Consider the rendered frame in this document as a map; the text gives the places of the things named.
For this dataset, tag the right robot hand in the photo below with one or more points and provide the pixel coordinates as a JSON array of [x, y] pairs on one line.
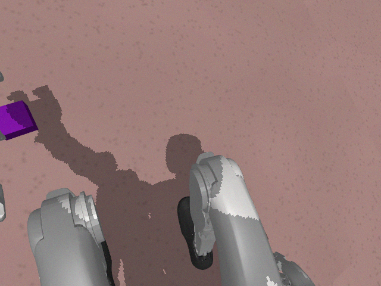
[[292, 274]]

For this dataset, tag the left robot foot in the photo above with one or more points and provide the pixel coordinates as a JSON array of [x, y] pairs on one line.
[[108, 262]]

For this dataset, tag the right robot foot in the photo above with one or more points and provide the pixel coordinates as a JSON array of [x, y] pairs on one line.
[[187, 229]]

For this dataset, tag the small box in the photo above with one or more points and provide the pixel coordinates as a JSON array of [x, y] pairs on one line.
[[16, 120]]

